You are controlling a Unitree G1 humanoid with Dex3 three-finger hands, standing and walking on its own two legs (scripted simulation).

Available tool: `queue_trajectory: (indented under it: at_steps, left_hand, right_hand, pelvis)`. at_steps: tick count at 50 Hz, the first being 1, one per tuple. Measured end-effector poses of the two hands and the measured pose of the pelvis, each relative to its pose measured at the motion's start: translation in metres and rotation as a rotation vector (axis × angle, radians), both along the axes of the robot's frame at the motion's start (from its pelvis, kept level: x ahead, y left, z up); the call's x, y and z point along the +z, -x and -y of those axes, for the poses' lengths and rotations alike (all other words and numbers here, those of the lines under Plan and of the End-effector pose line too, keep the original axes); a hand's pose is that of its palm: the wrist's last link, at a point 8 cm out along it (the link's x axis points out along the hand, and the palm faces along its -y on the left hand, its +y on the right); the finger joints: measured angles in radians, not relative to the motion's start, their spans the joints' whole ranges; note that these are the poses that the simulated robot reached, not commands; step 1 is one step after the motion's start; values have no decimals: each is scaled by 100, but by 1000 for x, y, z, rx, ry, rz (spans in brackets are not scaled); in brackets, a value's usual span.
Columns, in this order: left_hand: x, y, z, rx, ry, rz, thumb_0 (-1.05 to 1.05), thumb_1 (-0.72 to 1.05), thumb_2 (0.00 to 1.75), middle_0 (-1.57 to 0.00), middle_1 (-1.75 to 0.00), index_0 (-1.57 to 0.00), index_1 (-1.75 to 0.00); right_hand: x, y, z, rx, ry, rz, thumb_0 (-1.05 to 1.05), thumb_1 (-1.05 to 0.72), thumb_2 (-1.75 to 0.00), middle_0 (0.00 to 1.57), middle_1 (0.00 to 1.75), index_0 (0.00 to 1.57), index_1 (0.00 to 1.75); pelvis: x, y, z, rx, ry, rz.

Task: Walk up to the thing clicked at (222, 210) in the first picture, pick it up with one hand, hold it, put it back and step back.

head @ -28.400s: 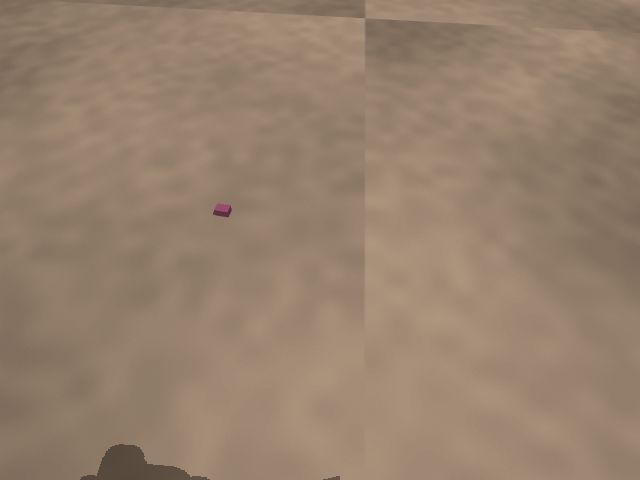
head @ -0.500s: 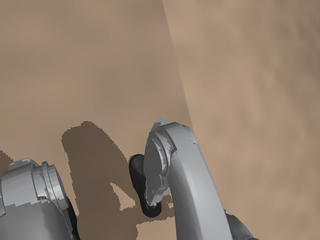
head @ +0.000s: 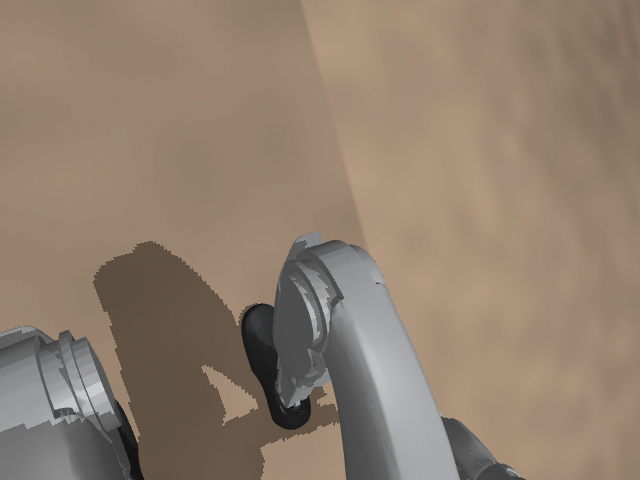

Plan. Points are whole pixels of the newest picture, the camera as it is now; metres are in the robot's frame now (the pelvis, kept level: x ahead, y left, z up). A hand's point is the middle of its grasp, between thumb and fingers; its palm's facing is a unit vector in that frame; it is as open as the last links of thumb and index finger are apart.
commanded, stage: rest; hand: left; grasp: from above
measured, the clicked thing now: out of the picture +0.49 +0.30 -0.28
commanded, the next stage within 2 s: open in 0.28 s
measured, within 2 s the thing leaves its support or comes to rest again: rests again in 0.14 s
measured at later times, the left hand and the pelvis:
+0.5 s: hand out of the picture +0.47 +0.30 -0.25, palm faces -0.50 -0.07 -0.87, open 7.1 cm; pelvis +0.00 +0.00 +0.00, yaw -1 degrees
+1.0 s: hand out of the picture +0.47 +0.30 -0.25, palm faces -0.50 -0.06 -0.86, open 10.7 cm; pelvis +0.00 +0.00 +0.00, yaw -1 degrees
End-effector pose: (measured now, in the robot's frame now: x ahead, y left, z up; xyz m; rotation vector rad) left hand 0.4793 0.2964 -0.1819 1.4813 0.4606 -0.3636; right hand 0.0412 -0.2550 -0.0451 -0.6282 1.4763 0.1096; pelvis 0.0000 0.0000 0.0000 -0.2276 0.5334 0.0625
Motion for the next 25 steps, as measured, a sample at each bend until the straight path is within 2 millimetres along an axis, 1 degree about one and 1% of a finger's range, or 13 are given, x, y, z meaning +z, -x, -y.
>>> queue_trajectory:
  at_steps: [11, 22, 25]
  left_hand:
    - [-5, 3, -2, -1, -4, 4, -1, 47, 5, -96, -15, -99, -12]
    - [-12, 2, -1, -10, -6, 3, 0, 47, 5, -95, -16, -99, -13]
    - [-13, 2, -2, 2, 2, 9, 0, 47, 8, -93, -18, -96, -15]
  right_hand:
    - [5, 3, 1, 22, 10, -13, 0, -91, -90, 21, 30, 20, 30]
    - [6, 0, -1, 46, 8, -3, 0, -91, -90, 21, 30, 20, 30]
    - [6, -1, -2, 54, 1, -4, 0, -91, -90, 21, 30, 20, 30]
  pelvis:
    - [-1, 1, 0, -5, 5, 9]
    - [-3, 2, -1, -9, 11, 23]
    - [-3, 2, -1, -9, 13, 24]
